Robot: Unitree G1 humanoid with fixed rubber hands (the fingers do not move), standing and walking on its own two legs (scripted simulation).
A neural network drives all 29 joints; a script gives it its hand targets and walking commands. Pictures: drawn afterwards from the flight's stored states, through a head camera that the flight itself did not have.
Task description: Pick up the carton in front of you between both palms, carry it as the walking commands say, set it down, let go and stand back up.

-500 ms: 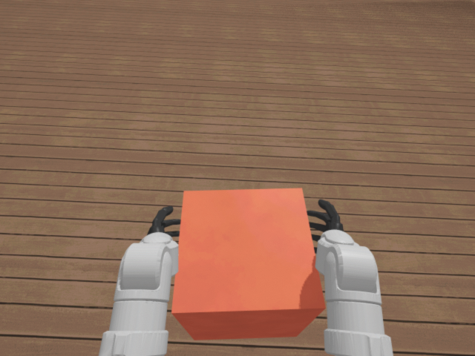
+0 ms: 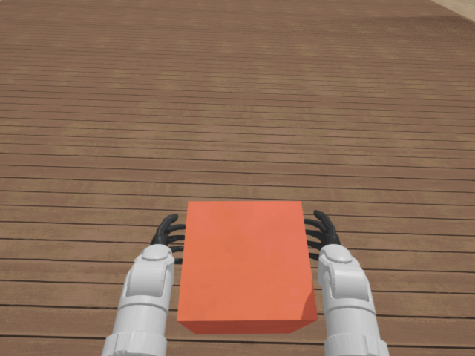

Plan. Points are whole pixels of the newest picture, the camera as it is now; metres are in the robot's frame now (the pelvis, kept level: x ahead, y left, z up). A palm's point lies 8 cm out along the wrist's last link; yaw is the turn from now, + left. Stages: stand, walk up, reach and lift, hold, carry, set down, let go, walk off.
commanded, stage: carry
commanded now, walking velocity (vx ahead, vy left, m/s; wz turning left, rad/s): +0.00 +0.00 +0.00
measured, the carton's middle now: (243, 273) +0.31 -0.01 -0.06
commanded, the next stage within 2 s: hold in 0.82 s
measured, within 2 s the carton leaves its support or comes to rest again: neither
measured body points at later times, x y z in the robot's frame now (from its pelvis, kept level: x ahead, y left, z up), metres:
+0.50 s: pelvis -0.02 +0.01 +0.00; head -0.05 +0.01 +0.45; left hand +0.28 +0.16 +0.03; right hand +0.29 -0.14 +0.04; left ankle -0.04 +0.09 -0.73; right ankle +0.05 -0.13 -0.73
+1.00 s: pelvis -0.02 +0.00 +0.01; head -0.05 +0.00 +0.46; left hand +0.25 +0.19 +0.03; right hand +0.29 -0.11 +0.04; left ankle -0.04 +0.09 -0.73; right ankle +0.06 -0.15 -0.73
